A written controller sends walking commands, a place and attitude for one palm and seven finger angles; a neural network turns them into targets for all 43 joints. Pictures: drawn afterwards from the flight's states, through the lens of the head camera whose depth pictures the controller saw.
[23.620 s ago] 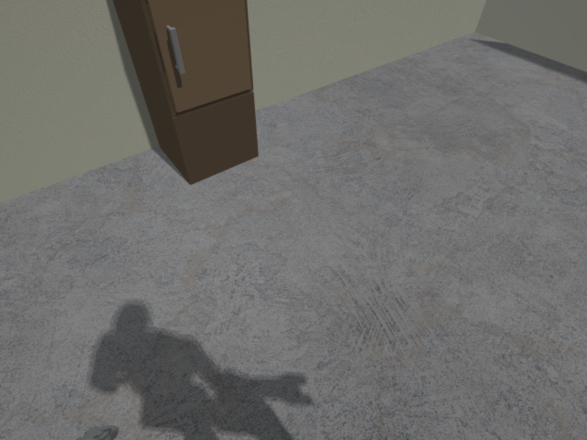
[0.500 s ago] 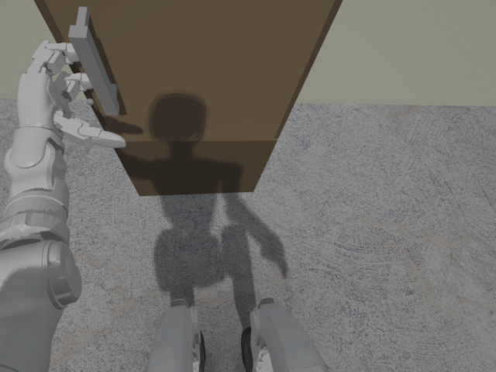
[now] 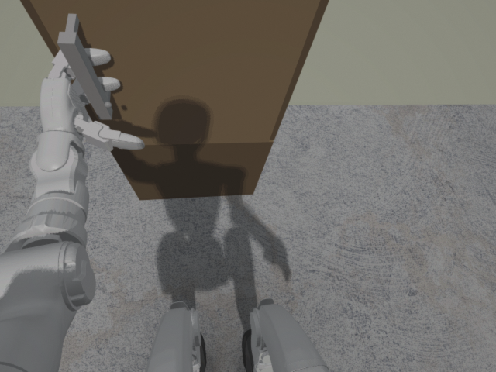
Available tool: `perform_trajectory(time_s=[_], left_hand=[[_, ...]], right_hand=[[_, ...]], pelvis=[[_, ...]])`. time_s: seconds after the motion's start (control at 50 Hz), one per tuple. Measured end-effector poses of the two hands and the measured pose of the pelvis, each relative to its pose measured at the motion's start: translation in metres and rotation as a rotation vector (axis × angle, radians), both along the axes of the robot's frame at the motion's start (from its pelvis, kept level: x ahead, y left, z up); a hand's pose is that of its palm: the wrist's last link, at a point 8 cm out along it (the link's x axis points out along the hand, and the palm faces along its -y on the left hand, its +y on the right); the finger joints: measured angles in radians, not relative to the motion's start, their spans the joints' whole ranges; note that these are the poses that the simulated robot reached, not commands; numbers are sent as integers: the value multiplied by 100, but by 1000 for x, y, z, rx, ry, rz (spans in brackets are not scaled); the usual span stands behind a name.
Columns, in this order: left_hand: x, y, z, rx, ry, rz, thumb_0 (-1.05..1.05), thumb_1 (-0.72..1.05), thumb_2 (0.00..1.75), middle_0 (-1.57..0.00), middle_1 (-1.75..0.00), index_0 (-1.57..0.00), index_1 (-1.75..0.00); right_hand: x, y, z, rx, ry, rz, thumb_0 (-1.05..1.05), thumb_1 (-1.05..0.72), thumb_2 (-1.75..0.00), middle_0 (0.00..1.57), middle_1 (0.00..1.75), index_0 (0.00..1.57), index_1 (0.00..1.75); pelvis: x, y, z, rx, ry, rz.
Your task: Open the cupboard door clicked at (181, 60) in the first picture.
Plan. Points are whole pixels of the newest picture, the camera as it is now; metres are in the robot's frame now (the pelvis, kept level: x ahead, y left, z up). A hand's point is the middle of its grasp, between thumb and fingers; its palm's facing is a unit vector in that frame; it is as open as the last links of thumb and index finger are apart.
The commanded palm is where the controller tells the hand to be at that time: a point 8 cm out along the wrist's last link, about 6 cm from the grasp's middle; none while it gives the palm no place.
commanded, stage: slide the fingers in behind the handle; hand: left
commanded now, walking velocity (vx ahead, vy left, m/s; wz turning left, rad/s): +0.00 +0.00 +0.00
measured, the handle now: (91, 72) +0.57 +0.20 +0.05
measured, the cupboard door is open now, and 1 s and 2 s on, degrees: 0 0 36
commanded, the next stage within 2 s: close the thumb around the handle in 0.32 s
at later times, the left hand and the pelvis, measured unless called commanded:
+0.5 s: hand (108, 104) +0.52 +0.18 +0.04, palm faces +0.02 -1.00 -0.01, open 13.9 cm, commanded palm +0.49 +0.21 +0.04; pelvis +0.00 +0.00 +0.00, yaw +0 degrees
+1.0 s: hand (105, 105) +0.52 +0.18 +0.03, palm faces +0.03 -1.00 +0.00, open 6.1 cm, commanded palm +0.49 +0.22 +0.04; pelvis +0.00 +0.00 +0.00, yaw +0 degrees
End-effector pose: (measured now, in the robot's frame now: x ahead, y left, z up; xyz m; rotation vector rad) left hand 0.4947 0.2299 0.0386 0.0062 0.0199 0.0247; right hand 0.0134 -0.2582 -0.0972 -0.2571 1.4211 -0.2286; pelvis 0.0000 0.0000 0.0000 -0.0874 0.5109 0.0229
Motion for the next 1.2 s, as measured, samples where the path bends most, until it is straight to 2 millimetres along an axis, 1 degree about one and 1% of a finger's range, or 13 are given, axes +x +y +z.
perform_trajectory(time_s=[0.1,0.3,0.46,0.54,0.62,0.7,1.02,1.08,1.2], left_hand=[[2,1,-1,7,1,10,-2,-50,30,-30,-120,-30,-120],[-1,7,-3,10,12,12,-2,-50,30,-30,-120,-30,-120],[2,1,-1,-1,6,-2,-2,-50,30,-30,-120,-30,-120],[2,0,-2,0,7,3,-2,-45,32,-30,-121,-31,-120],[1,0,-1,5,3,6,-2,-32,37,-31,-122,-31,-122],[1,1,-1,4,7,9,-1,-15,45,-32,-124,-32,-124],[2,6,-4,-3,5,5,0,67,80,-38,-133,-39,-132],[2,3,-4,5,4,-15,0,75,83,-39,-134,-39,-133],[1,2,-4,-5,8,-2,1,74,83,-37,-135,-38,-134]], right_hand=[[0,-3,-2,-1,-5,-4,1,-90,-90,20,30,20,30],[1,-5,-3,3,6,-2,1,-90,-90,20,30,20,30],[3,-7,-1,-6,7,2,1,-90,-90,20,30,20,30],[4,-6,-1,-5,-2,-1,1,-90,-90,20,30,20,30],[5,-4,-1,3,-3,-4,1,-90,-90,20,30,20,30],[4,-3,-1,6,-1,-3,1,-90,-90,20,30,20,30],[1,-1,-1,-6,6,-7,1,-90,-90,20,30,20,30],[1,-1,0,-7,8,-9,1,-90,-90,20,30,20,30],[0,1,1,-4,5,-11,1,-90,-90,20,30,20,30]], pelvis=[[0,-2,-2,4,2,-5],[0,-5,-1,5,2,-3],[2,-5,-1,4,6,1],[2,-4,0,5,5,-2],[3,-3,1,6,3,-4],[3,-3,1,7,2,-5],[2,0,-1,1,6,-5],[2,1,-1,0,4,-4],[2,2,0,1,2,-6]])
